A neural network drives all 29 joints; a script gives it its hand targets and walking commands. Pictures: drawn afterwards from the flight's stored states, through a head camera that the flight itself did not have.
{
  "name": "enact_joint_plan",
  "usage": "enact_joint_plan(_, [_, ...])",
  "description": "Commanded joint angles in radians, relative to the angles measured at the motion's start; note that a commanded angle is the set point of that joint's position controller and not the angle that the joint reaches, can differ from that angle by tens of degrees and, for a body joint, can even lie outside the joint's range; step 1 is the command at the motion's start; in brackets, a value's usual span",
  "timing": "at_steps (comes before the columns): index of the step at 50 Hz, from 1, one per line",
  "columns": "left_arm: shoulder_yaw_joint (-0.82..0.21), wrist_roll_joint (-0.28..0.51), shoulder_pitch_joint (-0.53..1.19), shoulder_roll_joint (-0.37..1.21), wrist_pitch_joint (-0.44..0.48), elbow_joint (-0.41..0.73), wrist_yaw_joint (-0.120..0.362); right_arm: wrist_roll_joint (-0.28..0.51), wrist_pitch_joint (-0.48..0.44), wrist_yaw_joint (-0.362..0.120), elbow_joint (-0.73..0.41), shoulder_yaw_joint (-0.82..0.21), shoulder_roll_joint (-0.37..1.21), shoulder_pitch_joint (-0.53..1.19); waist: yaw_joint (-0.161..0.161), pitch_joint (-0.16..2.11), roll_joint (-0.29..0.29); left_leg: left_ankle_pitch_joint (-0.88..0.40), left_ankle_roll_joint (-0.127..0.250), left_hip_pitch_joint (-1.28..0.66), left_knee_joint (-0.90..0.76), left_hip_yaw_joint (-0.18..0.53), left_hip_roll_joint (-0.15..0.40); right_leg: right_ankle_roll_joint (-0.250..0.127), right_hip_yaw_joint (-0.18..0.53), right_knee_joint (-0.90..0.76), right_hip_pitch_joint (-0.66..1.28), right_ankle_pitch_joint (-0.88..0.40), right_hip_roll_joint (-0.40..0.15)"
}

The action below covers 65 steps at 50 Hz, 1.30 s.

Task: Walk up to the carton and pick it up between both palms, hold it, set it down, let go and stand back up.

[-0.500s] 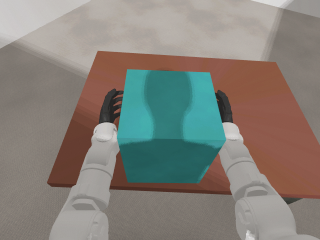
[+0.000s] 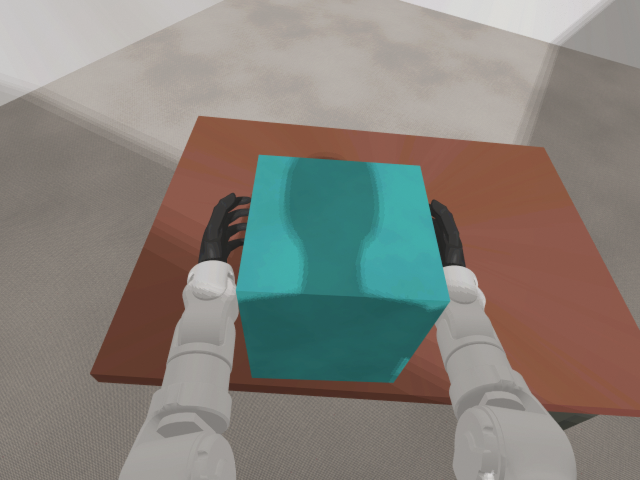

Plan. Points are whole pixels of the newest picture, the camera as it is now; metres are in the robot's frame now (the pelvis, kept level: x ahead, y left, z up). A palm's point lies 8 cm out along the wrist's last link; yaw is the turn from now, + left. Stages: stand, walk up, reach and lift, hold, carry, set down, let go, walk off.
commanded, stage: reach and lift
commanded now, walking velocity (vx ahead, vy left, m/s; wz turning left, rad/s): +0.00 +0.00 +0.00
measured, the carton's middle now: (331, 277) +0.36 -0.01 +0.02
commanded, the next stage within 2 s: none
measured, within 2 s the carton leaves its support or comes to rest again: leaves its support in 0.70 s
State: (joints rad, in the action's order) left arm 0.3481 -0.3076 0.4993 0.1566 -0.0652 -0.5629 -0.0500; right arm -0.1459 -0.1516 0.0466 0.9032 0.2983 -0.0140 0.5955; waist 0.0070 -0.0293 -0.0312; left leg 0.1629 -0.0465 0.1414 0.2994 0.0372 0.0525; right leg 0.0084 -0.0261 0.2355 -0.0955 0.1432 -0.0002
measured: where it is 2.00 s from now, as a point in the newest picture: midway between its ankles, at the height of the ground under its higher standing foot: outside the picture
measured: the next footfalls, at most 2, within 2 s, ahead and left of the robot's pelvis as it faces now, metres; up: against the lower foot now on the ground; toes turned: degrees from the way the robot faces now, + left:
none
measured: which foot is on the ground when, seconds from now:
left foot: down 0.00-1.00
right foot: down 0.00-1.00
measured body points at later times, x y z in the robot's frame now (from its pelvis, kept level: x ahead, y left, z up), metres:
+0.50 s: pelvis +0.00 +0.00 +0.00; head +0.03 +0.02 +0.45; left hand +0.38 +0.14 +0.06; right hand +0.39 -0.17 +0.06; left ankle +0.00 +0.15 -0.75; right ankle -0.01 -0.12 -0.75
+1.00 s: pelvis -0.02 +0.00 +0.00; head -0.02 +0.02 +0.45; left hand +0.37 +0.13 +0.08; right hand +0.37 -0.17 +0.10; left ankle +0.00 +0.15 -0.75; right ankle -0.01 -0.12 -0.75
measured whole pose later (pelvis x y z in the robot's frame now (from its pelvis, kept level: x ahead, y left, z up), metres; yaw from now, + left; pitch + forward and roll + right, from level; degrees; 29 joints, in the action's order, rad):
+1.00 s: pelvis -0.02 +0.00 +0.00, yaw -1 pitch +4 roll -1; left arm 0.30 -0.25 0.57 0.11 0.00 -0.68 -0.11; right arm -0.09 -0.25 0.11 1.00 0.22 -0.07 0.66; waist 0.00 0.07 -0.04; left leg 0.12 -0.04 0.24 0.29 0.02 0.05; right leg 0.01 -0.01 0.25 -0.21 0.10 0.00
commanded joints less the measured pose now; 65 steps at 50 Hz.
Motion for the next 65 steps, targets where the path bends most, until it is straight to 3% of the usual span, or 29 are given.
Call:
enact_joint_plan(1, [-0.411, -0.007, 0.444, 0.528, 0.053, 0.026, 0.092, -0.054, -0.131, -0.098, -0.159, -0.308, 0.546, 0.44, 0.019, 0.452, 0.035, -0.35, -0.012, -0.122, 0.027, -0.119, -0.058, 0.015, -0.08, 0.033, 0.137, -0.428, 0.046])
enact_joint_plan(5, [-0.41, -0.021, 0.412, 0.54, 0.057, 0.013, 0.095, -0.06, -0.148, -0.093, -0.161, -0.334, 0.562, 0.429, 0.017, 0.456, 0.026, -0.356, -0.007, -0.084, 0.023, -0.114, -0.055, 0.022, -0.076, 0.041, 0.167, -0.488, 0.043])
enact_joint_plan(6, [-0.409, -0.014, 0.422, 0.53, 0.058, 0.017, 0.098, -0.061, -0.148, -0.092, -0.152, -0.335, 0.555, 0.425, 0.026, 0.442, 0.008, -0.338, -0.006, -0.072, 0.017, -0.111, -0.055, 0.025, -0.076, 0.039, 0.172, -0.479, 0.041])
enact_joint_plan(9, [-0.412, -0.01, 0.417, 0.531, 0.05, 0.019, 0.096, -0.043, -0.144, -0.09, -0.162, -0.36, 0.557, 0.426, 0.011, 0.403, -0.013, -0.312, 0.007, -0.067, 0.002, -0.11, -0.052, 0.029, -0.08, 0.038, 0.167, -0.443, 0.04])
enact_joint_plan(14, [-0.393, -0.013, 0.445, 0.508, 0.022, 0.03, 0.101, -0.032, -0.117, -0.093, -0.145, -0.331, 0.539, 0.431, 0.011, 0.356, -0.001, -0.223, 0.021, -0.074, -0.021, -0.113, -0.052, 0.021, -0.078, 0.012, 0.128, -0.313, 0.04])
enact_joint_plan(18, [-0.413, -0.007, 0.476, 0.516, 0.019, 0.032, 0.093, -0.024, -0.121, -0.095, -0.159, -0.326, 0.535, 0.457, 0.012, 0.395, 0.024, -0.239, 0.012, -0.12, -0.006, -0.118, -0.052, 0.014, -0.074, 0.008, 0.085, -0.28, 0.04])
enact_joint_plan(25, [-0.479, 0.013, 0.488, 0.562, 0.06, 0.078, 0.074, -0.012, -0.168, -0.075, -0.193, -0.393, 0.568, 0.476, 0.025, 0.522, 0.031, -0.404, -0.011, -0.123, 0.046, -0.11, -0.056, 0.019, -0.074, 0.039, 0.129, -0.497, 0.047])
enact_joint_plan(27, [-0.503, 0.023, 0.476, 0.586, 0.07, 0.107, 0.072, 0.008, -0.189, -0.068, -0.227, -0.43, 0.562, 0.491, 0.017, 0.537, 0.032, -0.451, -0.019, -0.121, 0.056, -0.102, -0.053, 0.022, -0.078, 0.049, 0.15, -0.55, 0.048])
enact_joint_plan(31, [-0.518, 0.03, 0.515, 0.577, 0.097, 0.112, 0.069, 0.032, -0.213, -0.056, -0.249, -0.473, 0.572, 0.539, 0.02, 0.542, 0.017, -0.406, -0.011, -0.083, 0.048, -0.092, -0.051, 0.025, -0.066, 0.059, 0.17, -0.557, 0.043])
enact_joint_plan(41, [-0.582, 0.077, 0.721, 0.589, 0.171, 0.124, 0.039, 0.04, -0.237, -0.061, -0.252, -0.481, 0.581, 0.664, 0.022, 0.633, 0.014, -0.263, 0.002, -0.121, 0.025, -0.095, -0.043, 0.006, -0.068, 0.031, 0.062, -0.321, 0.039])
enact_joint_plan(43, [-0.54, 0.07, 0.753, 0.56, 0.175, 0.068, 0.04, 0.017, -0.221, -0.067, -0.197, -0.443, 0.572, 0.671, 0.008, 0.598, -0.006, -0.16, 0.017, -0.091, 0.002, -0.098, -0.044, 0.003, -0.063, 0.014, 0.037, -0.209, 0.034])
enact_joint_plan(45, [-0.515, 0.057, 0.768, 0.539, 0.163, 0.021, 0.039, -0.003, -0.202, -0.074, -0.15, -0.402, 0.557, 0.677, 0.014, 0.567, 0.0, -0.082, 0.024, -0.082, -0.025, -0.113, -0.046, -0.001, -0.063, 0.002, 0.017, -0.124, 0.027])
enact_joint_plan(47, [-0.473, 0.052, 0.813, 0.505, 0.134, -0.021, 0.039, -0.004, -0.17, -0.077, -0.118, -0.356, 0.534, 0.723, -0.01, 0.515, -0.006, -0.018, 0.031, -0.053, -0.044, -0.122, -0.05, 0.001, -0.057, -0.007, 0.004, -0.043, 0.023])
enact_joint_plan(48, [-0.459, 0.05, 0.833, 0.497, 0.116, -0.023, 0.041, -0.014, -0.154, -0.078, -0.113, -0.329, 0.531, 0.73, -0.004, 0.506, 0.002, 0.016, 0.032, -0.054, -0.048, -0.124, -0.051, 0.003, -0.059, -0.012, 0.003, -0.014, 0.021])
enact_joint_plan(49, [-0.462, 0.062, 0.856, 0.501, 0.102, 0.008, 0.036, 0.002, -0.148, -0.078, -0.139, -0.329, 0.528, 0.759, -0.02, 0.532, 0.005, -0.013, 0.031, -0.063, -0.045, -0.126, -0.049, 0.004, -0.062, -0.002, 0.011, -0.028, 0.025])
enact_joint_plan(53, [-0.449, 0.08, 0.867, 0.496, 0.04, 0.009, 0.047, 0.042, -0.093, -0.07, -0.14, -0.336, 0.548, 0.754, -0.01, 0.543, 0.009, -0.092, 0.03, -0.095, -0.022, -0.126, -0.06, 0.011, -0.047, 0.003, 0.065, -0.11, 0.027])
enact_joint_plan(55, [-0.469, 0.094, 0.828, 0.501, 0.015, 0.038, 0.056, 0.086, -0.072, -0.06, -0.175, -0.383, 0.56, 0.744, 0.0, 0.581, 0.006, -0.18, 0.024, -0.114, -0.001, -0.123, -0.066, 0.018, -0.044, 0.014, 0.121, -0.215, 0.032])
enact_joint_plan(56, [-0.471, 0.097, 0.8, 0.51, 0.001, 0.064, 0.062, 0.112, -0.06, -0.055, -0.209, -0.416, 0.569, 0.739, -0.013, 0.598, 0.003, -0.226, 0.024, -0.121, 0.012, -0.113, -0.07, 0.022, -0.038, 0.023, 0.156, -0.275, 0.038])
enact_joint_plan(60, [-0.551, 0.133, 0.693, 0.531, -0.074, 0.248, 0.085, 0.248, 0.0, -0.015, -0.403, -0.603, 0.594, 0.696, -0.004, 0.654, -0.012, -0.411, 0.002, -0.137, 0.059, -0.083, -0.09, 0.05, -0.02, 0.062, 0.306, -0.547, 0.044])
enact_joint_plan(63, [-0.616, 0.149, 0.619, 0.535, -0.149, 0.379, 0.093, 0.328, 0.06, 0.017, -0.545, -0.696, 0.59, 0.677, 0.015, 0.591, -0.008, -0.452, -0.001, -0.163, 0.075, -0.049, -0.09, 0.056, -0.026, 0.068, 0.306, -0.58, 0.05])
enact_joint_plan(65, [-0.638, 0.151, 0.599, 0.516, -0.205, 0.434, 0.1, 0.355, 0.104, 0.036, -0.592, -0.721, 0.579, 0.662, 0.028, 0.503, -0.005, -0.442, -0.001, -0.178, 0.069, -0.037, -0.093, 0.052, -0.028, 0.054, 0.265, -0.513, 0.053])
